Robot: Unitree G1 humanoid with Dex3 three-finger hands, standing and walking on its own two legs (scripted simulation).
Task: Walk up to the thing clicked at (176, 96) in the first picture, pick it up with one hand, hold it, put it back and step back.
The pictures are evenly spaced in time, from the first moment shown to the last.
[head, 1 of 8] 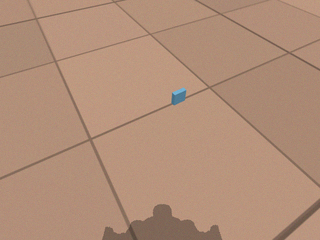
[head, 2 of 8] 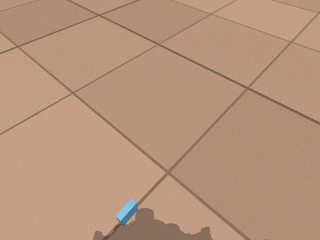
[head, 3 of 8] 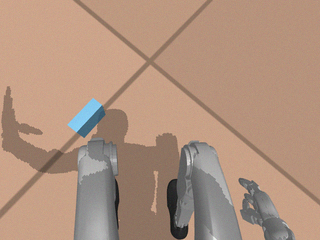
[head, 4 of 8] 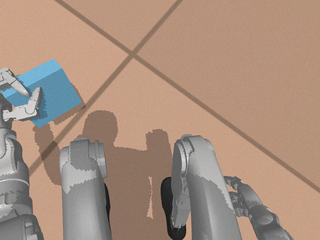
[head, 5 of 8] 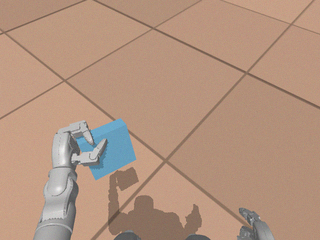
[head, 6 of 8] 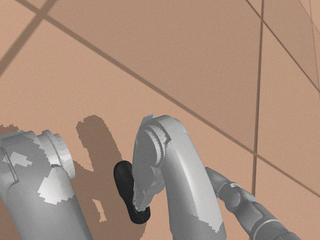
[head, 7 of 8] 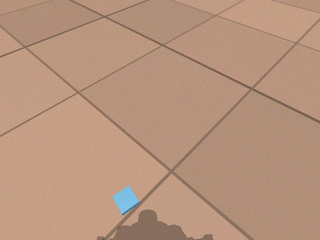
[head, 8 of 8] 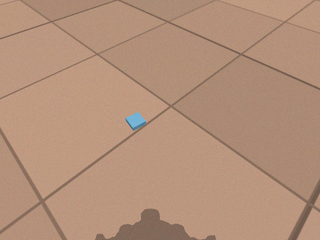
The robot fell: no
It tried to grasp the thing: yes
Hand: left
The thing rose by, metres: 0.69
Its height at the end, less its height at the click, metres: -0.04
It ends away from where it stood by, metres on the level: 0.08
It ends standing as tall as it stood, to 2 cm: no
